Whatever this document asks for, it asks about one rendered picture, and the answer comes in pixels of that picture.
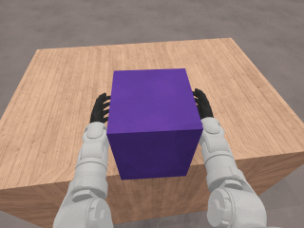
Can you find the robot right forearm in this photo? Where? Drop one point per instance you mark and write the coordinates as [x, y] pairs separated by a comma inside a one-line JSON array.
[[220, 164]]

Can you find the pedestal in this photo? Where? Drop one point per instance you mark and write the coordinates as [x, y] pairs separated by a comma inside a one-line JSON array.
[[42, 128]]

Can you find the robot left upper arm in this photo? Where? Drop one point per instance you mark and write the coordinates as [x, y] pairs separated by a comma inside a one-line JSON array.
[[87, 213]]

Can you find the robot right upper arm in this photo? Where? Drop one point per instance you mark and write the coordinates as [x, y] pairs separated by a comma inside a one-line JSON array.
[[232, 208]]

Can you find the robot left forearm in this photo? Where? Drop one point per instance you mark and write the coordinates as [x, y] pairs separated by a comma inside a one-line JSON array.
[[90, 172]]

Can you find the right robot hand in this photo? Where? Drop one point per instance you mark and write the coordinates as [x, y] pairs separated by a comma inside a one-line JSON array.
[[203, 105]]

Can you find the carton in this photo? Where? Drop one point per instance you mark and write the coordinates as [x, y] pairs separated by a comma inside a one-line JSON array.
[[153, 125]]

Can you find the left robot hand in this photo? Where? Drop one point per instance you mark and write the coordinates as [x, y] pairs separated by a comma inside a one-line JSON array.
[[98, 113]]

